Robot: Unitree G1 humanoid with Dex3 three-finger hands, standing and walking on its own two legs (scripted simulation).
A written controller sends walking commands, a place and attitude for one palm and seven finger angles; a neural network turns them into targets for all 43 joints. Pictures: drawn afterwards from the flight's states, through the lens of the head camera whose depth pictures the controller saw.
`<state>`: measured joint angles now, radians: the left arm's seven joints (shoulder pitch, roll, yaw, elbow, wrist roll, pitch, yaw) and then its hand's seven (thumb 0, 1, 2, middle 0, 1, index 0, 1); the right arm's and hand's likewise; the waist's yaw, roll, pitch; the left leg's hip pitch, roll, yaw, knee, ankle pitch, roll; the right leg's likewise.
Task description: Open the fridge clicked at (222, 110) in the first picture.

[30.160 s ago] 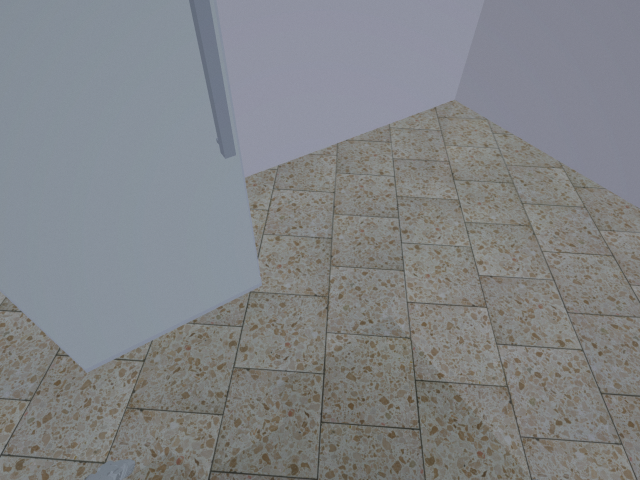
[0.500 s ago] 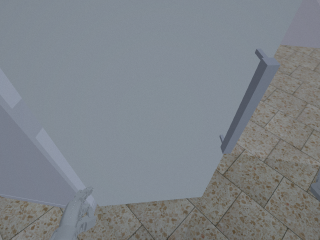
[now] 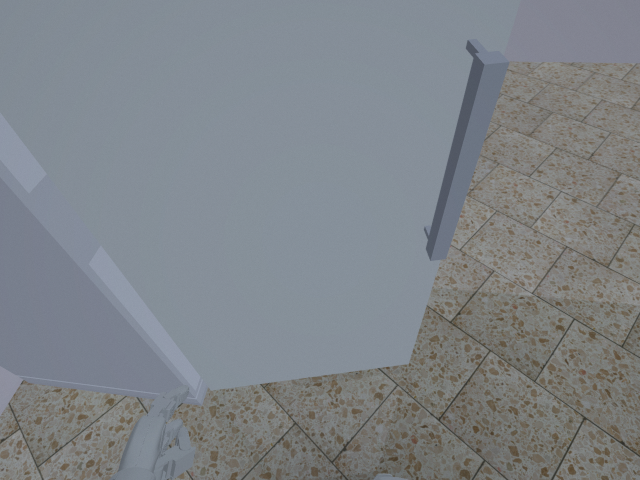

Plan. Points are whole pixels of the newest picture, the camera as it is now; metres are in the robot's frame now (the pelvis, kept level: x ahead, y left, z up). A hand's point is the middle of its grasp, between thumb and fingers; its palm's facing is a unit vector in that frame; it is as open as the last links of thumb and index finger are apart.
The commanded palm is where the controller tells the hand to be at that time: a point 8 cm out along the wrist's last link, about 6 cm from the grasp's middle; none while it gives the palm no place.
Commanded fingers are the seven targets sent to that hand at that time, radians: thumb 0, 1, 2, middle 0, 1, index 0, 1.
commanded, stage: step back with the hand held close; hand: right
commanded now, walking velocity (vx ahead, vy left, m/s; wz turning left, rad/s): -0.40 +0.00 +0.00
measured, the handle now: (451, 168) +0.50 -0.16 +0.11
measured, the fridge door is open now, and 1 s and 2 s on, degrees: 76 76 76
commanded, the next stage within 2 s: stop stepping back and stand still in 0.64 s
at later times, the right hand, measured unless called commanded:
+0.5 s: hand out of the picture +0.13 -0.21 +0.19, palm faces +0.25 +0.85 -0.47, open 7.4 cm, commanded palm +0.07 -0.28 +0.19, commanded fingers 0.00 -0.90 -0.90 0.20 0.30 0.20 0.30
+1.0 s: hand out of the picture +0.00 -0.26 +0.20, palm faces +0.31 +0.80 -0.51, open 7.4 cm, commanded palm -0.04 -0.31 +0.19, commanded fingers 0.00 -0.90 -0.90 0.20 0.30 0.20 0.30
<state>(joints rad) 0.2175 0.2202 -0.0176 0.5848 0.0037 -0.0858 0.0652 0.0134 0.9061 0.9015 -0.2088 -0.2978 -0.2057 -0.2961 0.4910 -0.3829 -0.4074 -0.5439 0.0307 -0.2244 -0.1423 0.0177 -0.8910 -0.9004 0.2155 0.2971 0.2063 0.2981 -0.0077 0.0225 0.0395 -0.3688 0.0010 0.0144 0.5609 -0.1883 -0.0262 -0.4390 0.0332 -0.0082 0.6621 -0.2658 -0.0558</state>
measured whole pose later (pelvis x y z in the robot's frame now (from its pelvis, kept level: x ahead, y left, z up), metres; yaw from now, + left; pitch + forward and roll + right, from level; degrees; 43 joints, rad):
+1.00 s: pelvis -0.19 -0.02 +0.02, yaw +2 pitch +2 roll +1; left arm 0.24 0.14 -0.04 0.58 0.03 -0.13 0.06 0.01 0.90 0.90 -0.21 -0.30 -0.21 -0.30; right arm 0.68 -0.54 -0.48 -0.66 0.07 -0.20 -0.13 0.02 -0.89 -0.90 0.22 0.30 0.21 0.30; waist 0.00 0.07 -0.05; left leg -0.07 -0.05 0.06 0.35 -0.47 0.07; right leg -0.47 0.04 -0.01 0.40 -0.18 0.02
